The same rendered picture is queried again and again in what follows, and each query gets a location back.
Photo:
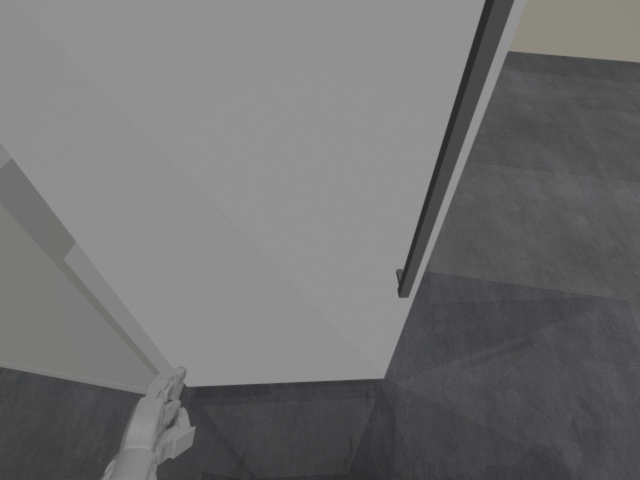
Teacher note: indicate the handle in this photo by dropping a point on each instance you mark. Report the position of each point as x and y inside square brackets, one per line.
[487, 37]

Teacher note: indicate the robot left forearm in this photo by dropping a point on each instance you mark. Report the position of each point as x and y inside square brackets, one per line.
[132, 464]

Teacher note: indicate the robot left hand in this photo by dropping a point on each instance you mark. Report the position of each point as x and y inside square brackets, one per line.
[146, 427]

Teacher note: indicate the fridge door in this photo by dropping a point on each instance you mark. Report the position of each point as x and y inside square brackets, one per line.
[246, 175]

